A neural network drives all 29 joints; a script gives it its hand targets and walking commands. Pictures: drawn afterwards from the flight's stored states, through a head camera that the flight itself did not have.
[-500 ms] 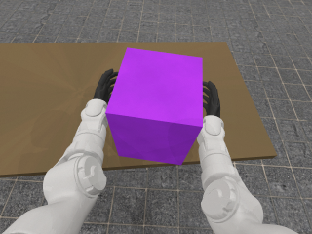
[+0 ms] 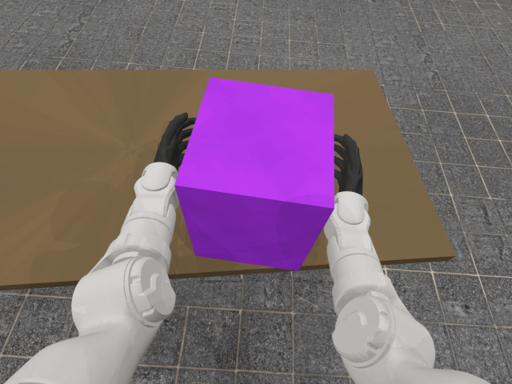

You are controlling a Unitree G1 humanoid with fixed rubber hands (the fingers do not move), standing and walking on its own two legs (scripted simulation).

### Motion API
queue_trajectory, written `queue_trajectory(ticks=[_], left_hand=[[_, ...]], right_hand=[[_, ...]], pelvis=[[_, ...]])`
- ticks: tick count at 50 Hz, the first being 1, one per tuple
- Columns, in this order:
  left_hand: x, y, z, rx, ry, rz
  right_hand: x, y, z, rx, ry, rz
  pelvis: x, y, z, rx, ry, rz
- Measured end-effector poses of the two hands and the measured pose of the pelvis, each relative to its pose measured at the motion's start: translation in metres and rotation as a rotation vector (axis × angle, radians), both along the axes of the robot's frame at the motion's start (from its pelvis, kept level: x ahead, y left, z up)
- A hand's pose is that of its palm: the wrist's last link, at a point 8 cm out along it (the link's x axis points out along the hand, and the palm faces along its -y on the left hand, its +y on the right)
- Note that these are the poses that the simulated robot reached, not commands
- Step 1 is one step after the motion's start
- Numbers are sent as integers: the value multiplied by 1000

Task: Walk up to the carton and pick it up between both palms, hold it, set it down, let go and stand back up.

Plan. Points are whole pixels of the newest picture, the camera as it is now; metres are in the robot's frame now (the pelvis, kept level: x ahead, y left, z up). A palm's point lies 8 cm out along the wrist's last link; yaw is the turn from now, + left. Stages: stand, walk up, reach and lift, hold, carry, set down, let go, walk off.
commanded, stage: reach and lift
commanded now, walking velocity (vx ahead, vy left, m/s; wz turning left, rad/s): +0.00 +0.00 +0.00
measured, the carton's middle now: (258, 182) +0.44 +0.01 +0.01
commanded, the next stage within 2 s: none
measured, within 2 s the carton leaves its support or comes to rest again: leaves its support in 0.64 s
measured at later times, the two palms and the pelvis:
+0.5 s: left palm (173, 176) +0.42 +0.15 +0.05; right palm (357, 201) +0.38 -0.14 +0.05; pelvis -0.01 +0.00 +0.00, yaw -1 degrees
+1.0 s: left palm (154, 177) +0.37 +0.16 +0.11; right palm (372, 196) +0.35 -0.13 +0.12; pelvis -0.05 +0.00 +0.00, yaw -1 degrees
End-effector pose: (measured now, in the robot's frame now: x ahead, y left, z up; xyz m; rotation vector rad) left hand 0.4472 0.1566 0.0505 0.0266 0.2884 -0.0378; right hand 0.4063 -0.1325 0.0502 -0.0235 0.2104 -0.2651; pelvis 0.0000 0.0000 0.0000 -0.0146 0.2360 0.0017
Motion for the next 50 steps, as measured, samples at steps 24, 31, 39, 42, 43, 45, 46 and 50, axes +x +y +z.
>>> queue_trajectory(ticks=[24, 31, 39, 42, 43, 45, 46, 50], left_hand=[[-27, -9, 0, 1, 0, 12], [-44, -14, 2, -3, 7, 13], [-61, -11, 23, -5, -28, 29], [-65, -9, 36, -4, -45, 35], [-66, -8, 40, -4, -49, 37], [-69, -6, 48, -4, -54, 40], [-70, -5, 51, -4, -54, 42], [-74, -1, 60, -1, -51, 51]], right_hand=[[-25, -9, 0, 16, -4, 3], [-42, -13, 3, 35, -2, -1], [-54, -11, 28, 55, -41, 12], [-56, -9, 41, 60, -58, 18], [-57, -8, 45, 60, -62, 21], [-58, -6, 53, 59, -67, 26], [-58, -6, 56, 57, -67, 29], [-59, -2, 66, 53, -63, 40]], pelvis=[[-13, -1, 0, -2, -18, -11], [-22, -3, 1, 0, -46, -17], [-34, -5, 1, 0, -98, -12], [-39, -5, 1, 2, -128, -11], [-40, -5, 1, 2, -139, -10], [-43, -4, 2, 4, -162, -10], [-44, -4, 2, 5, -172, -10], [-47, -3, 3, 8, -205, -12]])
